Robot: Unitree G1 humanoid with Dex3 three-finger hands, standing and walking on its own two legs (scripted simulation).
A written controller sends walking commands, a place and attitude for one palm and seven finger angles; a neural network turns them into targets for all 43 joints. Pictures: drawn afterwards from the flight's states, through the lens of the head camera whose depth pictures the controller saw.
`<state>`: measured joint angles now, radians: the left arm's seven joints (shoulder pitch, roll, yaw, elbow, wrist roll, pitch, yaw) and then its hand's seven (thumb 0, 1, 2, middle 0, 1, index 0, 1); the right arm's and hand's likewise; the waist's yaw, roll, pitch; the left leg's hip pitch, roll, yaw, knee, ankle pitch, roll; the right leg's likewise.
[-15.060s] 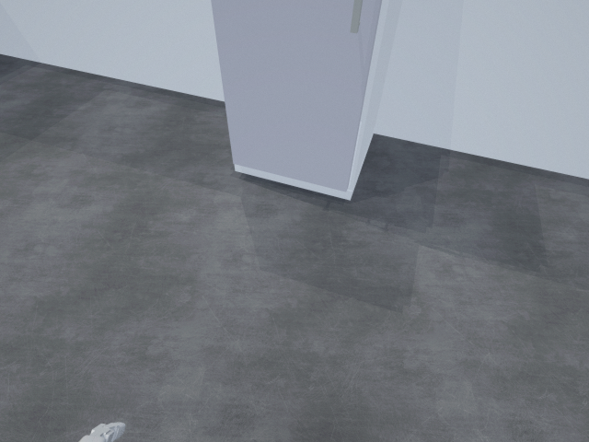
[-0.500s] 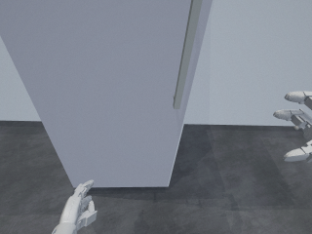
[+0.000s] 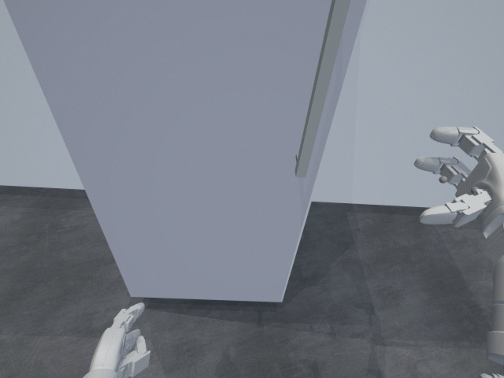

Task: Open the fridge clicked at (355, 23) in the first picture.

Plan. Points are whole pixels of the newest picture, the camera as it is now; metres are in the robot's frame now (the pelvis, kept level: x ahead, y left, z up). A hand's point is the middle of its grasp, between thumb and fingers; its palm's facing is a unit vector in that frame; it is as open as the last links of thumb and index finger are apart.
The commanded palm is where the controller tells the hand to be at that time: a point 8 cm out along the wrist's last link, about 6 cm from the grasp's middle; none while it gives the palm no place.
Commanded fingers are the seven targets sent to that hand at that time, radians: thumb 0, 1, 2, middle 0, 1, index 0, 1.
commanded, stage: move the hooked fingers beside the handle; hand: right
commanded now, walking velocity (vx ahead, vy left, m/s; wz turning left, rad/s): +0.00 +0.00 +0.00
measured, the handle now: (317, 87) +0.55 -0.09 +0.24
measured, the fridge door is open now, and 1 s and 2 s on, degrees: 0 0 0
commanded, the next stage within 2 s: feel for the door with the fingertips in 1.80 s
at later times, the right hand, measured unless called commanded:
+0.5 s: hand (396, 147) +0.41 -0.20 +0.21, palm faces +0.02 +1.00 -0.02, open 14.0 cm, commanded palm +0.39 -0.25 +0.21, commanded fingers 0.00 0.50 -0.30 0.30 1.20 0.30 1.20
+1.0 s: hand (359, 122) +0.49 -0.16 +0.21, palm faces +0.02 +1.00 +0.01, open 14.0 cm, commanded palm +0.47 -0.21 +0.21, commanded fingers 0.00 0.50 -0.30 0.30 1.20 0.30 1.20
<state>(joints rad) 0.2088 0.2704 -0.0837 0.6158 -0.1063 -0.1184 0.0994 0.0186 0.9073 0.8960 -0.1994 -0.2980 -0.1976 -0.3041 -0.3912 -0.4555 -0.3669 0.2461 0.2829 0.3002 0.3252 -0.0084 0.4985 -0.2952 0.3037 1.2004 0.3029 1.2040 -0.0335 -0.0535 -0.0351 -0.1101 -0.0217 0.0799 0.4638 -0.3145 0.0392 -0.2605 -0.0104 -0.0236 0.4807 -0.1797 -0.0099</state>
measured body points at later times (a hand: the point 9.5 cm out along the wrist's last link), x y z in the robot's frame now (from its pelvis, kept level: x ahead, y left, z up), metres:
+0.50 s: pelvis +0.01 +0.00 +0.00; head +0.00 +0.01 +0.45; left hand +0.14 +0.25 -0.10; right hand +0.40 -0.26 +0.21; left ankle -0.04 +0.09 -0.74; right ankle +0.05 -0.11 -0.74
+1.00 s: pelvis +0.01 -0.01 +0.00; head +0.03 +0.01 +0.45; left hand +0.07 +0.26 -0.12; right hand +0.48 -0.22 +0.21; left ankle -0.04 +0.09 -0.74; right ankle +0.05 -0.11 -0.74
